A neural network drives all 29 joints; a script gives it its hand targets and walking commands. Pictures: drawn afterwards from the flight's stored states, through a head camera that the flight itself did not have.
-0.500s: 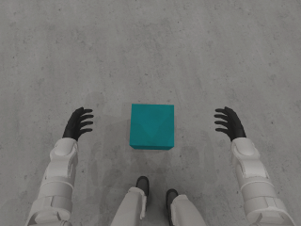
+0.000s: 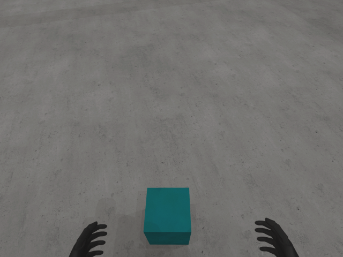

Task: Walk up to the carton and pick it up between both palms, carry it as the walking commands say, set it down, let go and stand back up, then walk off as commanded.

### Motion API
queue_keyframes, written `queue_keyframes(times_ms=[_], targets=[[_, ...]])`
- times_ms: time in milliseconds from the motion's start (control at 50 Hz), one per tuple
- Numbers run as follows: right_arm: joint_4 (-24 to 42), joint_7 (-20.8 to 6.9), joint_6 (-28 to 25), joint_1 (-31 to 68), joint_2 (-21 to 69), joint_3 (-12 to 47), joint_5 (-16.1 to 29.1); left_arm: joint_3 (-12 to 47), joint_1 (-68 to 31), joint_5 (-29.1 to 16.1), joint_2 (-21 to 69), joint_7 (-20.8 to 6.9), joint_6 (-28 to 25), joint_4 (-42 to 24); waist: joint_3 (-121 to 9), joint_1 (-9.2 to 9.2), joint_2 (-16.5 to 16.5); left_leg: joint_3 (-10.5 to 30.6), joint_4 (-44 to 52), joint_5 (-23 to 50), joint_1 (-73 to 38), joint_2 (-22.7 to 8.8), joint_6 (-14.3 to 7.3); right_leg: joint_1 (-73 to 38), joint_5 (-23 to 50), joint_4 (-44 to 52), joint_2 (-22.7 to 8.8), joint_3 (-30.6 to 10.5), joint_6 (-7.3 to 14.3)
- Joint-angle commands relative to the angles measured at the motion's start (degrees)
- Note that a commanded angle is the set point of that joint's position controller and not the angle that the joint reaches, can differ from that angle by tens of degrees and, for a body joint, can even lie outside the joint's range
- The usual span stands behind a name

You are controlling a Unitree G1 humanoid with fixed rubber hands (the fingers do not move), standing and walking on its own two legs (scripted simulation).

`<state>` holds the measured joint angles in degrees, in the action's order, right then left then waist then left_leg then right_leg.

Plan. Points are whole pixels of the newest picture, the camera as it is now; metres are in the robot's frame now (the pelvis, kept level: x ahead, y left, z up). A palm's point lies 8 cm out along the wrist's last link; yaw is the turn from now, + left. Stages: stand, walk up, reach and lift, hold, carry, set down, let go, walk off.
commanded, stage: let go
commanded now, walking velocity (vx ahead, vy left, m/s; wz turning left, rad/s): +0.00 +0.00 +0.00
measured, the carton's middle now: (168, 217) +0.41 +0.05 -0.64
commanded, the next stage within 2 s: stand in 0.34 s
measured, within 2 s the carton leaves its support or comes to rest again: neither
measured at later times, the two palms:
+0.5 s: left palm out of the picture +0.14 +0.28 -0.08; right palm out of the picture +0.15 -0.26 -0.08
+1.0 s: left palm out of the picture +0.15 +0.31 -0.10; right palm out of the picture +0.13 -0.27 -0.09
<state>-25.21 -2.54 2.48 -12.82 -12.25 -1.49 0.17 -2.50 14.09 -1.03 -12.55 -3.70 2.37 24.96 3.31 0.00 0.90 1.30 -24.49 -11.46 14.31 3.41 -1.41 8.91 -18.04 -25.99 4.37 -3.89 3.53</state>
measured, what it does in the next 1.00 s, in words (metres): stands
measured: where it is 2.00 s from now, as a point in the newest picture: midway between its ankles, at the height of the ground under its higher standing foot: outside the picture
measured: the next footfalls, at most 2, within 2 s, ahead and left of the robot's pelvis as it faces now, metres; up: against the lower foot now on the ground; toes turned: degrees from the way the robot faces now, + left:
none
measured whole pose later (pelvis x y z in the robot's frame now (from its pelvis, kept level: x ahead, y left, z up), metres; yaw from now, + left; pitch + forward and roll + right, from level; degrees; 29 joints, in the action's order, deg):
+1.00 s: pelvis +0.02 +0.02 +0.00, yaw -2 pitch +0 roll +0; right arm -51.8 1.6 -0.8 -7.3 -19.5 -1.2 -1.6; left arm -1.2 11.2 1.3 -20.6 1.5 0.4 46.2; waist -0.8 0.3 1.6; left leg -0.5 -25.0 -14.3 10.2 4.0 -3.3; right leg 3.7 -18.9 -23.4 3.5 -5.9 1.8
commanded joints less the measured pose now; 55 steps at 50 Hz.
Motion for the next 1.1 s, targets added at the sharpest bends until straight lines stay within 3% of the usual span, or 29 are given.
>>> queue_keyframes(times_ms=[0,320,340,400,420,460,520,580,860,1080], targets=[[6.6,-0.25,0.98,3.52,-4.67,-0.93,-0.05,-0.95,-3.37,-0.45,-5.37,-0.4,1.05,-6.24,-2.69,-0.17,2.17,0.09,-0.8,7.11,-17.03,-1.82,0.76,10.5,9.98,6.81,-5.8,-1.82,-4.34],[5.68,0.49,4.35,2.08,-4.82,-1.84,0.09,-0.73,-2.23,0.67,-5.85,0.93,6.18,-8.09,-1.54,-0.45,0.41,1.04,-1.74,11.91,-20.64,-1.15,0.64,6.48,17.89,4.86,-5.23,-1.18,-4.18],[-2.77,2.71,2.28,5.14,-12.4,-3.42,-1.95,-2.56,-2.97,2.44,-14.27,3.76,3.58,-0.53,-4.62,-1.15,3.03,3.16,-2.82,4.85,-9.09,-5.11,2.1,7.01,6.24,4.77,-6.08,-3.83,-4.48],[-6.29,3.51,-0.39,4.43,-11.5,-3.02,-2.71,-2.15,-3.82,3.65,-12.78,4.67,0.66,1.14,-1.22,0.33,1.08,4.12,-1.59,-3.73,-5.78,-4.98,1.74,9.32,-5.17,7.61,-7.3,-7.43,-3.21],[-7.5,3.6,-1.01,4.76,-11.4,-2.94,-2.52,-2.05,-4.04,3.53,-12.27,4.71,0.02,1.96,-0.99,0.47,0.09,4.76,-1.25,-3.61,-5.44,-5.41,1.43,9.69,-4.85,7.24,-7.3,-7.55,-2.88],[-9.46,3.46,-2.05,5.9,-11.85,-2.79,-2.26,-1.93,-4.15,3.24,-12.1,4.41,-0.97,3.91,-2.88,0.05,-1.26,6.09,-0.68,0.65,-4.87,-6.55,0.6,6.84,2.71,5.16,-6.8,-6.44,-2.87],[-12.04,3.64,-2.84,6.4,-12.65,-2.58,-2.11,-2.09,-3.18,2.94,-13.2,4.57,-1.66,6.55,-6.12,-0.41,-0.79,6.54,-1.38,8.97,-5.67,-7.24,0.21,2.97,12.14,3.45,-7.0,-6.2,-3.37],[-14.4,3.89,-3.16,6.26,-13.88,-2.43,-2.18,-2.11,-2.88,2.78,-14.2,4.9,-1.9,8.71,-7.39,-0.18,-1.21,6.75,-1.51,12.7,-6.96,-7.61,0.07,1.84,15.44,2.82,-7.05,-6.22,-3.47],[-21.9,4.35,-3.94,7.34,-16.74,-1.89,-1.8,-0.97,-3.38,2.37,-16.28,5.39,-2.62,16.41,-7.27,0.24,-1.04,7.62,0.3,20.22,-11.35,-9.0,-0.22,0.73,18.82,3.79,-7.8,-6.44,-3.38],[-25.97,4.36,-3.96,8.49,-17.24,-1.61,-1.55,-0.32,-4.53,2.26,-16.88,5.55,-2.75,20.71,-5.91,0.33,-0.63,7.51,2.42,17.7,-11.7,-9.11,-0.08,-0.36,17.45,5.97,-8.29,-7.09,-3.13]])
